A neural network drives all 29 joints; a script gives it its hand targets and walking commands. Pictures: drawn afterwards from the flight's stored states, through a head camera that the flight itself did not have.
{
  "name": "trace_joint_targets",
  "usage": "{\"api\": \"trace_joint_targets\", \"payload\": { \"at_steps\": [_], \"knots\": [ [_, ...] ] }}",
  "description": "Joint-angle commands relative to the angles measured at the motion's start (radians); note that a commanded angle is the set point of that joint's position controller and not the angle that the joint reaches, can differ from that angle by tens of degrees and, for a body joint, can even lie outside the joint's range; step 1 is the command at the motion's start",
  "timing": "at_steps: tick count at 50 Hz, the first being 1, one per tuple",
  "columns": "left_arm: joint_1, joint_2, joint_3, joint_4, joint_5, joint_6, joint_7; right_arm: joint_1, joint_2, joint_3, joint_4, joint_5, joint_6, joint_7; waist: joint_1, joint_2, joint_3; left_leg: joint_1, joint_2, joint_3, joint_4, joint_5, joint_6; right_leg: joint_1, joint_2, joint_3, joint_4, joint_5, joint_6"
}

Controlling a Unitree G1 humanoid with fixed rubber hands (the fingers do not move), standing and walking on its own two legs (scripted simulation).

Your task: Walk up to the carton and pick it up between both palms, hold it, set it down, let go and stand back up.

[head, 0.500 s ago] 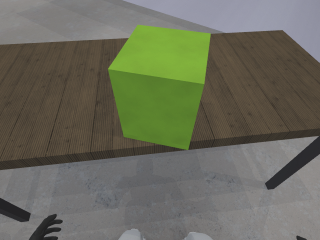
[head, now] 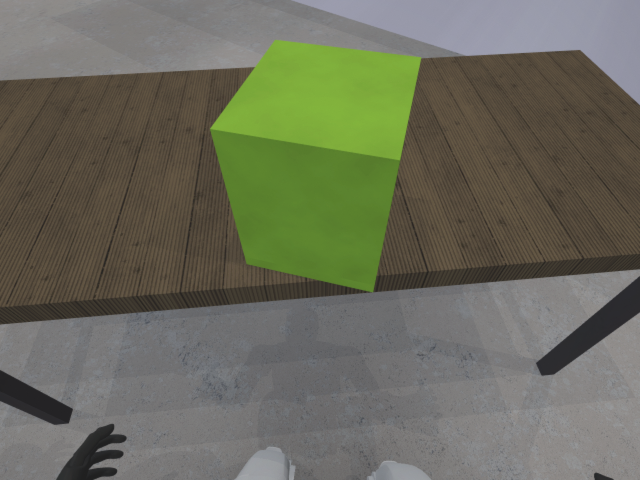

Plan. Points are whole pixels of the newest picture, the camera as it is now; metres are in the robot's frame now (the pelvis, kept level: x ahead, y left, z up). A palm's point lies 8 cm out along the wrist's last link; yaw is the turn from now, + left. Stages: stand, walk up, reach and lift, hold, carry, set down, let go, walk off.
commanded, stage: walk up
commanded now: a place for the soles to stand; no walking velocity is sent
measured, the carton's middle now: (325, 170) +0.50 +0.02 +0.10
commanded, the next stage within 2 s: none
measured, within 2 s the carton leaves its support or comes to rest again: neither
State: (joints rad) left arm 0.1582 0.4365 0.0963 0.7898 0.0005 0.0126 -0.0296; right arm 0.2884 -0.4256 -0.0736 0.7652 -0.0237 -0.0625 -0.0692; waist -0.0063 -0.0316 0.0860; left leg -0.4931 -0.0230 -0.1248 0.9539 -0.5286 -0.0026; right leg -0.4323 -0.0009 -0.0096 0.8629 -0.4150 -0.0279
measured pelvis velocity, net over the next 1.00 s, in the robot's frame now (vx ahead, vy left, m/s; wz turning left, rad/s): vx -0.03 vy -0.03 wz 0.03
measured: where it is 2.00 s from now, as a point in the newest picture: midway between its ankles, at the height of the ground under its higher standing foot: outside the picture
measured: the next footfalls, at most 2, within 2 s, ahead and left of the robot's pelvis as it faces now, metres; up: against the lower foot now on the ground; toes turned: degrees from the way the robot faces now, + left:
right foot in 0.62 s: +0.02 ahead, -0.15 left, +0.00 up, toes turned +1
left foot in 1.70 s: +0.03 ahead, +0.12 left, +0.00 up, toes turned -2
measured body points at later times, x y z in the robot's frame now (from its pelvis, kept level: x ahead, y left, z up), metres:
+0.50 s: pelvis +0.00 -0.01 -0.01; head +0.03 +0.01 +0.44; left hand +0.13 +0.32 -0.10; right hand +0.09 -0.35 -0.09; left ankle +0.05 +0.15 -0.70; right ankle +0.02 -0.11 -0.70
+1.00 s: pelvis -0.03 -0.03 -0.01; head +0.00 -0.02 +0.44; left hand +0.10 +0.30 -0.10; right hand +0.07 -0.37 -0.09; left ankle +0.02 +0.14 -0.70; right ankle +0.00 -0.13 -0.70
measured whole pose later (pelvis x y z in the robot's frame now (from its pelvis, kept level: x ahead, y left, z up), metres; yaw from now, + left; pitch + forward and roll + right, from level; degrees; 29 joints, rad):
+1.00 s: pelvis -0.03 -0.03 -0.01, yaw +2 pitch -3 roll +1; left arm 0.15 0.43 0.10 0.77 0.00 0.04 -0.03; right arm 0.29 -0.42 -0.07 0.77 -0.02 -0.06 -0.07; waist -0.01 -0.05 0.10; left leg -0.43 -0.01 -0.13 0.86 -0.40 -0.04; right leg -0.42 -0.01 -0.02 0.93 -0.54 -0.04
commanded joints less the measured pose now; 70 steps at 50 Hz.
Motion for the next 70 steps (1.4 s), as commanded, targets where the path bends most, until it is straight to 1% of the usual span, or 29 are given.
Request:
{"api": "trace_joint_targets", "payload": {
  "at_steps": [1,3,4,5,6,11,13,14,22,24,26,27,32,34,35,38,41,43,45,46,50,52,53,58,62,64,65,66,70],
  "knots": [
    [-0.092,0.186,0.044,-0.108,0.032,-0.005,0.006,0.187,-0.192,-0.037,0.064,0.011,-0.036,-0.003,-0.03,-0.056,-0.126,0.135,-0.008,0.192,-0.282,0.253,0.043,0.104,-0.179,0.152,-0.198,0.26,-0.144],
    [-0.106,0.154,0.038,-0.115,0.025,0.003,0.002,0.226,-0.213,-0.044,0.065,-0.002,-0.041,-0.014,-0.042,0.007,-0.131,0.223,0.024,0.039,-0.343,0.332,0.07,0.007,-0.115,0.09,-0.042,0.188,-0.082],
    [-0.086,0.116,0.032,-0.124,0.016,0.006,0.003,0.174,-0.294,-0.061,0.036,-0.016,-0.045,-0.017,-0.021,0.197,-0.125,0.239,0.199,-0.313,-0.44,0.354,0.146,-0.115,-0.028,0.048,0.107,0.032,-0.026],
    [-0.096,0.15,0.041,-0.117,0.023,0.016,0.008,0.144,-0.359,-0.066,0.015,-0.012,-0.041,-0.014,-0.041,0.23,-0.114,0.165,0.344,-0.622,-0.536,0.248,0.287,-0.132,0.025,0.066,0.167,-0.272,0.008],
    [-0.092,0.187,0.047,-0.109,0.024,0.018,0.01,0.091,-0.375,-0.073,0.012,-0.016,-0.04,-0.011,-0.023,0.225,-0.073,0.103,0.356,-0.635,-0.557,0.131,0.32,-0.107,0.01,0.113,0.192,-0.321,0.01],
    [0.08,0.142,0.052,-0.046,0.042,-0.021,0.004,-0.003,-0.235,-0.028,-0.012,-0.009,-0.013,-0.004,0.073,0.118,-0.115,-0.048,0.145,-0.184,-0.246,0.458,0.128,0.262,-0.027,0.054,-0.279,0.017,-0.036],
    [0.08,0.264,0.074,-0.057,0.054,-0.03,0.015,-0.009,-0.178,-0.018,-0.024,0.014,-0.001,-0.012,0.081,-0.11,-0.086,-0.285,-0.062,0.08,0.052,0.005,0.023,0.332,-0.327,0.501,-0.489,0.022,-0.125],
    [0.061,0.262,0.074,-0.055,0.055,-0.032,0.008,0.011,-0.225,-0.034,-0.009,0.007,0.002,-0.019,0.072,-0.078,-0.102,-0.203,-0.016,0.033,0.119,-0.121,0.027,0.254,-0.382,0.519,-0.469,0.02,-0.195],
    [-0.069,0.183,0.04,-0.112,0.032,-0.007,0.009,0.156,-0.176,-0.028,0.039,0.011,-0.027,-0.005,-0.015,-0.047,-0.138,0.122,-0.003,0.197,-0.267,0.235,0.034,0.132,-0.2,0.133,-0.179,0.391,-0.15],
    [-0.091,0.153,0.037,-0.116,0.019,0.003,0.009,0.21,-0.209,-0.045,0.055,0.0,-0.032,-0.014,-0.035,0.017,-0.13,0.219,0.018,0.049,-0.344,0.325,0.064,0.016,-0.149,0.101,-0.043,0.225,-0.094],
    [-0.099,0.148,0.033,-0.116,0.018,0.018,0.011,0.105,-0.351,-0.063,0.007,-0.017,-0.032,-0.013,-0.038,0.271,-0.087,0.116,0.339,-0.615,-0.528,0.297,0.293,-0.108,0.023,0.062,0.166,-0.279,0.006],
    [-0.07,0.18,0.044,-0.106,0.015,0.02,0.012,0.078,-0.354,-0.066,-0.002,-0.013,-0.037,-0.012,-0.019,0.239,-0.075,0.096,0.346,-0.628,-0.528,0.255,0.323,-0.08,0.017,0.115,0.199,-0.306,0.011],
    [0.071,0.147,0.051,-0.044,0.041,-0.014,0.008,-0.029,-0.239,-0.024,-0.008,-0.003,-0.007,-0.002,0.072,0.184,-0.109,-0.055,0.14,-0.195,-0.264,0.481,0.123,0.255,-0.021,0.049,-0.253,0.034,-0.037],
    [0.043,0.256,0.077,-0.063,0.053,-0.021,0.011,0.001,-0.185,-0.022,-0.018,0.018,-0.003,-0.007,0.061,-0.097,-0.128,-0.208,-0.049,0.075,0.023,0.113,0.033,0.286,-0.293,0.439,-0.452,-0.014,-0.138],
    [0.007,0.252,0.071,-0.074,0.05,-0.021,0.005,0.001,-0.224,-0.035,-0.016,0.016,0.003,-0.017,0.052,-0.103,-0.101,-0.162,-0.021,0.084,0.111,-0.1,0.034,0.194,-0.368,0.477,-0.462,0.025,-0.201],
    [-0.046,0.218,0.057,-0.092,0.047,-0.012,0.008,0.071,-0.218,-0.038,0.012,0.017,-0.008,-0.011,0.016,-0.121,-0.045,-0.091,0.005,0.122,0.103,-0.088,0.047,0.143,-0.3,0.327,-0.363,0.243,-0.227],
    [-0.098,0.185,0.043,-0.109,0.038,0.001,0.008,0.185,-0.192,-0.036,0.047,0.013,-0.022,-0.007,-0.028,-0.055,-0.119,0.129,-0.007,0.201,-0.215,0.212,0.049,0.104,-0.202,0.145,-0.195,0.322,-0.148],
    [-0.1,0.148,0.038,-0.115,0.023,0.013,0.006,0.207,-0.207,-0.049,0.056,0.001,-0.024,-0.014,-0.04,-0.005,-0.094,0.201,0.003,0.087,-0.329,0.304,0.065,0.01,-0.14,0.088,-0.064,0.223,-0.087],
    [-0.096,0.132,0.034,-0.127,0.012,0.023,0.012,0.113,-0.34,-0.066,0.005,-0.007,-0.027,-0.014,-0.028,0.229,-0.067,0.098,0.337,-0.562,-0.512,0.292,0.272,-0.104,0.021,0.039,0.146,-0.232,-0.002],
    [-0.107,0.163,0.041,-0.12,0.014,0.026,0.012,0.072,-0.365,-0.068,0.001,-0.017,-0.033,-0.014,-0.023,0.245,-0.034,0.051,0.367,-0.638,-0.535,0.265,0.342,-0.081,0.012,0.104,0.209,-0.312,0.007],
    [0.066,0.15,0.055,-0.046,0.029,-0.007,0.001,-0.087,-0.272,-0.039,-0.021,-0.008,-0.01,-0.007,0.098,0.183,-0.034,-0.118,0.173,-0.253,-0.338,0.336,0.162,0.222,-0.01,0.04,-0.15,0.016,-0.015],
    [0.103,0.253,0.083,-0.054,0.051,-0.025,0.012,-0.033,-0.181,-0.022,-0.029,0.013,-0.003,-0.008,0.094,-0.08,-0.108,-0.232,-0.025,0.016,0.049,0.28,0.041,0.338,-0.243,0.392,-0.424,-0.005,-0.093],
    [0.072,0.263,0.085,-0.059,0.047,-0.024,0.014,-0.018,-0.205,-0.028,-0.016,0.014,0.006,-0.018,0.086,-0.086,-0.1,-0.256,-0.042,0.067,0.121,-0.086,0.03,0.295,-0.375,0.522,-0.489,0.038,-0.143],
    [-0.014,0.199,0.058,-0.095,0.044,-0.018,0.014,0.121,-0.218,-0.042,0.032,0.013,-0.006,-0.006,0.016,-0.115,-0.066,-0.095,0.022,0.129,0.073,-0.017,0.037,0.164,-0.279,0.288,-0.349,0.273,-0.196],
    [-0.095,0.189,0.049,-0.111,0.027,-0.003,0.006,0.185,-0.186,-0.039,0.063,0.012,-0.018,-0.005,-0.025,-0.075,-0.096,0.172,-0.001,0.207,-0.234,0.259,0.042,0.034,-0.214,0.136,-0.211,0.215,-0.147],
    [-0.107,0.142,0.036,-0.11,0.019,0.011,0.005,0.199,-0.215,-0.055,0.057,-0.004,-0.021,-0.008,-0.041,0.035,-0.065,0.211,0.039,0.0,-0.364,0.211,0.077,-0.064,-0.135,0.089,-0.07,0.041,-0.082],
    [-0.085,0.104,0.029,-0.115,0.01,0.016,0.005,0.128,-0.296,-0.066,0.022,-0.024,-0.025,-0.009,-0.01,0.203,-0.027,0.156,0.214,-0.423,-0.496,0.079,0.164,-0.174,-0.016,0.036,0.099,-0.168,-0.026],
    [-0.096,0.15,0.04,-0.103,0.014,0.022,0.011,0.077,-0.369,-0.075,0.0,-0.029,-0.023,-0.005,-0.033,0.291,-0.024,0.032,0.345,-0.649,-0.599,-0.003,0.297,-0.111,0.018,0.086,0.197,-0.293,0.005],
    [0.017,0.168,0.055,-0.047,0.02,0.004,0.0,-0.045,-0.303,-0.058,-0.015,-0.022,-0.015,-0.003,0.042,0.188,0.014,-0.088,0.22,-0.379,-0.475,0.075,0.225,0.102,-0.008,0.041,-0.007,-0.105,-0.005]
  ]
}}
